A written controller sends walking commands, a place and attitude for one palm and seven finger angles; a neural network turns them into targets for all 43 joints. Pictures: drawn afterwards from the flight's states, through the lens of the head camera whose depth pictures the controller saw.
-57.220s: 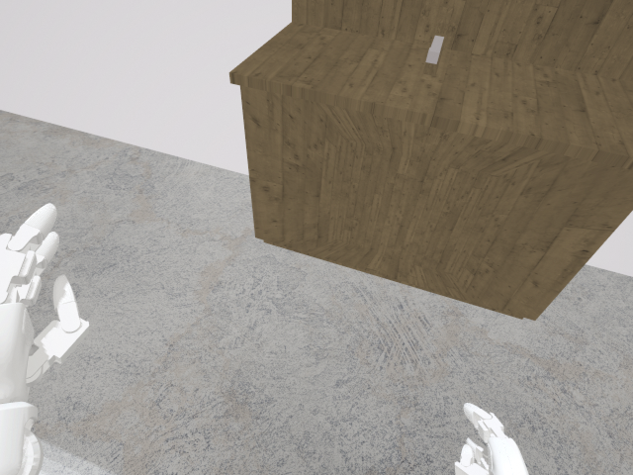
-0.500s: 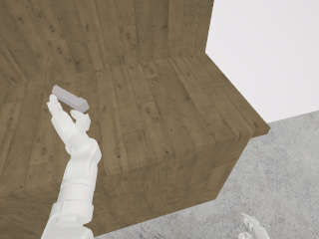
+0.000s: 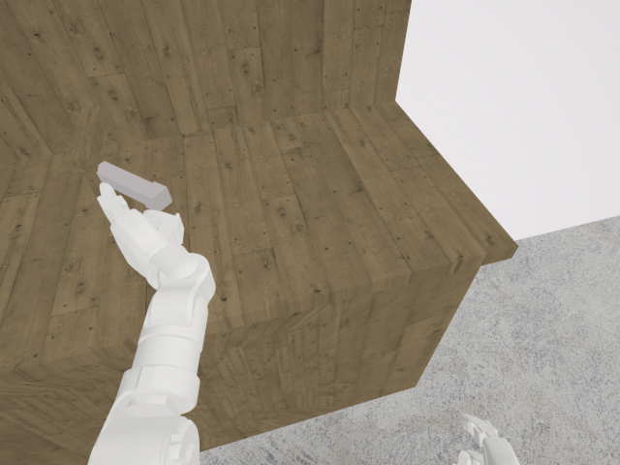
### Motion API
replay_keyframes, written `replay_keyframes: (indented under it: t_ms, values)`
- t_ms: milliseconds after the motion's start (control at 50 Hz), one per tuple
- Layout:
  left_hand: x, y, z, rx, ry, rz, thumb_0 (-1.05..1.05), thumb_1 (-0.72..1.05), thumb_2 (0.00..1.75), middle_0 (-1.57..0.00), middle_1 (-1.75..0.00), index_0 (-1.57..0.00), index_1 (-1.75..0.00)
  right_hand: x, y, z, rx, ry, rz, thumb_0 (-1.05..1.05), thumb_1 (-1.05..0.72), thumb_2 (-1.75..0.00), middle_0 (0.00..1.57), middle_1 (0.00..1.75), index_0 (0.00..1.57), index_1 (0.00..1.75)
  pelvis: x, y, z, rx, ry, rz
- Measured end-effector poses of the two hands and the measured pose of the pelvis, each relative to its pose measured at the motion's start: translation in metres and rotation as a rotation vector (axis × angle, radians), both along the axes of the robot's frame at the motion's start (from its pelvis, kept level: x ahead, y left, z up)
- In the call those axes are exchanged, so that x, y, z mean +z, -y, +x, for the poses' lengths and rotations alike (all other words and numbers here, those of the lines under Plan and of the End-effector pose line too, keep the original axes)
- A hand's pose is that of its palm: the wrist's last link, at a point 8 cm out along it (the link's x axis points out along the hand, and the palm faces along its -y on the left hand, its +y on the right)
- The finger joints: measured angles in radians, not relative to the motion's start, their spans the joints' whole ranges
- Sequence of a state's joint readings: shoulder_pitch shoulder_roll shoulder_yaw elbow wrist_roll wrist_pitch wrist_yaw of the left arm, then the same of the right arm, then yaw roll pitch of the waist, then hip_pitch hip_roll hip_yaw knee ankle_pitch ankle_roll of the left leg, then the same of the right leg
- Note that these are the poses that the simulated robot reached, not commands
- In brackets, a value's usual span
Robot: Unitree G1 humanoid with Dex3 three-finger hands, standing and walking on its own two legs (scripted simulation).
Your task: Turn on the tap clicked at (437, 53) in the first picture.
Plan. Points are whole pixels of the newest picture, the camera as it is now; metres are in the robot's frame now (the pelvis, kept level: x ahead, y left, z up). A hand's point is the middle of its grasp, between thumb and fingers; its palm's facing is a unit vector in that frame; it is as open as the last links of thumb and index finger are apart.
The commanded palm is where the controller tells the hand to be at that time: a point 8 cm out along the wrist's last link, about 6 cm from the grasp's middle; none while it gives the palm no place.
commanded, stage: push the lever round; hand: left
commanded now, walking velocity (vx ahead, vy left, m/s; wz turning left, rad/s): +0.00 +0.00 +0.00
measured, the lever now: (156, 197) +0.44 +0.25 +0.12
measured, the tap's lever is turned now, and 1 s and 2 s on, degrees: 44 85 86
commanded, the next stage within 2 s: lift the hand up off the lever in 0.90 s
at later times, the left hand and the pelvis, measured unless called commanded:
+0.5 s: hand (200, 203) +0.44 +0.19 +0.11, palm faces +0.83 -0.55 -0.11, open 7.9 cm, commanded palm +0.39 +0.20 +0.11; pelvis +0.00 -0.02 -0.01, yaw +0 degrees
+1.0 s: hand (203, 194) +0.46 +0.19 +0.11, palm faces +0.82 -0.55 -0.12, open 7.9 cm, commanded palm +0.41 +0.21 +0.11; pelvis +0.00 -0.02 -0.01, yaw -1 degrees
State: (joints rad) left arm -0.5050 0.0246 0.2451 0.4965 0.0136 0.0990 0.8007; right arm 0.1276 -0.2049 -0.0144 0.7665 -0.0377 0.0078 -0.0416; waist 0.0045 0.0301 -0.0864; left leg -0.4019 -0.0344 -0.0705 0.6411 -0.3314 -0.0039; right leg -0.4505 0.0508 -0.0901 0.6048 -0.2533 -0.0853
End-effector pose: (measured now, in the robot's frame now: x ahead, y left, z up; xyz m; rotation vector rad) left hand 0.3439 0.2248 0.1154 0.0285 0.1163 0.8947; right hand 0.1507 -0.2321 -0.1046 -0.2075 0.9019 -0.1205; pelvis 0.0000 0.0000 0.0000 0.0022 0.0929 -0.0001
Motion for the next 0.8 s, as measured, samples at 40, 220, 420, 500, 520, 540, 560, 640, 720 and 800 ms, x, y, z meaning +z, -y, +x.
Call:
replay_keyframes:
  t_ms: [40,220,420,500,520,540,560,640,720,800]
  values:
    - [0.000,0.002,0.002,0.010,-0.002,0.000,0.02,0.93,0.91,-0.16,-0.15,-0.15,-0.15,-0.002,0.002,-0.003,-0.003,-0.008,0.002,0.01,-0.90,-0.90,0.20,0.30,0.20,0.30,0.000,0.001,-0.001,0.000,-0.004,0.001]
    - [0.000,0.010,0.015,0.049,-0.019,-0.006,0.01,0.93,0.92,-0.16,-0.15,-0.15,-0.15,-0.011,0.013,-0.023,-0.021,-0.059,0.006,0.01,-0.90,-0.90,0.20,0.30,0.20,0.30,-0.003,0.008,-0.002,-0.001,-0.027,0.005]
    - [0.000,0.021,0.032,0.086,-0.040,0.008,0.01,0.93,0.91,-0.16,-0.15,-0.14,-0.14,-0.020,0.026,-0.042,-0.039,-0.113,0.006,0.01,-0.90,-0.90,0.20,0.30,0.20,0.30,-0.005,0.013,0.000,-0.001,-0.057,0.008]
    - [-0.001,0.025,0.038,0.091,-0.040,0.008,0.01,0.92,0.91,-0.16,-0.15,-0.11,-0.14,-0.021,0.029,-0.047,-0.050,-0.127,0.006,0.01,-0.90,-0.90,0.20,0.30,0.20,0.30,-0.006,0.015,0.001,-0.004,-0.067,0.011]
    - [-0.001,0.026,0.039,0.091,-0.042,0.010,0.01,0.91,0.91,-0.16,-0.15,-0.11,-0.14,-0.022,0.030,-0.048,-0.053,-0.130,0.007,0.01,-0.90,-0.90,0.20,0.30,0.20,0.30,-0.006,0.016,0.002,-0.005,-0.069,0.012]
    - [-0.001,0.026,0.040,0.091,-0.044,0.012,0.01,0.91,0.90,-0.16,-0.15,-0.11,-0.13,-0.022,0.031,-0.049,-0.056,-0.132,0.008,0.01,-0.90,-0.90,0.20,0.30,0.20,0.30,-0.006,0.016,0.002,-0.005,-0.070,0.012]
    - [-0.001,0.026,0.041,0.091,-0.047,0.014,0.01,0.91,0.90,-0.16,-0.15,-0.11,-0.13,-0.022,0.032,-0.050,-0.058,-0.133,0.008,0.01,-0.90,-0.90,0.20,0.30,0.20,0.30,-0.006,0.017,0.003,-0.005,-0.072,0.013]
    - [0.000,0.027,0.045,0.093,-0.051,0.013,0.01,0.90,0.90,-0.16,-0.15,-0.11,-0.14,-0.023,0.035,-0.052,-0.068,-0.137,0.008,0.01,-0.90,-0.90,0.20,0.30,0.20,0.30,-0.006,0.019,0.003,-0.008,-0.076,0.015]
    - [0.000,0.027,0.048,0.092,-0.052,0.011,0.01,0.90,0.90,-0.16,-0.15,-0.12,-0.14,-0.022,0.038,-0.054,-0.075,-0.138,0.004,0.01,-0.90,-0.90,0.20,0.30,0.20,0.30,-0.006,0.020,0.003,-0.009,-0.079,0.015]
    - [0.000,0.027,0.051,0.091,-0.053,0.013,0.01,0.90,0.90,-0.16,-0.15,-0.12,-0.14,-0.021,0.040,-0.056,-0.075,-0.139,0.000,0.01,-0.90,-0.90,0.20,0.30,0.20,0.30,-0.006,0.021,0.003,-0.008,-0.083,0.015]
